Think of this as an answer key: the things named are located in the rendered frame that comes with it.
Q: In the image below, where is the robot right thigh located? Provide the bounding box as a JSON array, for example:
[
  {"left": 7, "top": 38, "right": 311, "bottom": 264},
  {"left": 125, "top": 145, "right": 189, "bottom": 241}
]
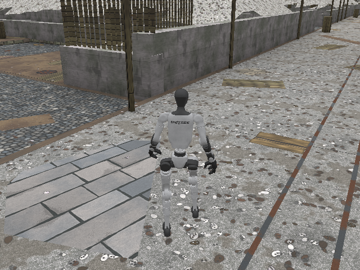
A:
[{"left": 187, "top": 156, "right": 199, "bottom": 186}]

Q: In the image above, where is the left robot upper arm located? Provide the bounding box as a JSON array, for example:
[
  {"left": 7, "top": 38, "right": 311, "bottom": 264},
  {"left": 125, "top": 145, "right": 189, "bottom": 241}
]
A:
[{"left": 152, "top": 112, "right": 169, "bottom": 143}]

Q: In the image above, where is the humanoid robot head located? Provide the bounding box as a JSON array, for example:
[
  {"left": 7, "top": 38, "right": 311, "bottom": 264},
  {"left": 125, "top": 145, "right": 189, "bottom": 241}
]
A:
[{"left": 171, "top": 88, "right": 190, "bottom": 115}]

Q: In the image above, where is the left robot hand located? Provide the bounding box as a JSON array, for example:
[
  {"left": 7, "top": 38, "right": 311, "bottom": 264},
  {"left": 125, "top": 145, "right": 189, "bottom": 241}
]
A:
[{"left": 148, "top": 149, "right": 161, "bottom": 159}]

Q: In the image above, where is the robot left forearm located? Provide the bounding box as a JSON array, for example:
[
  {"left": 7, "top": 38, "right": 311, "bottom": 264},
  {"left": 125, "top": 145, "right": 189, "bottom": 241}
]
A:
[{"left": 150, "top": 134, "right": 158, "bottom": 151}]

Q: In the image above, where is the right robot upper arm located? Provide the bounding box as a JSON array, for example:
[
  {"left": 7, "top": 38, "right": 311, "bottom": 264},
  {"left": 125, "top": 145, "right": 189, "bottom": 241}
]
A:
[{"left": 192, "top": 114, "right": 208, "bottom": 146}]

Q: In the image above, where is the robot right forearm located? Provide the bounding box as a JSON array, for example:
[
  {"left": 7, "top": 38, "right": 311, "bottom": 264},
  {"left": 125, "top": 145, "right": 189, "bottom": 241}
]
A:
[{"left": 202, "top": 137, "right": 215, "bottom": 163}]

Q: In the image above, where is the right robot hand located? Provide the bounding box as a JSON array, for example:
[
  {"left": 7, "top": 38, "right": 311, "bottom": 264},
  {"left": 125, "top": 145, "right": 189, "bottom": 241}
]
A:
[{"left": 204, "top": 160, "right": 217, "bottom": 174}]

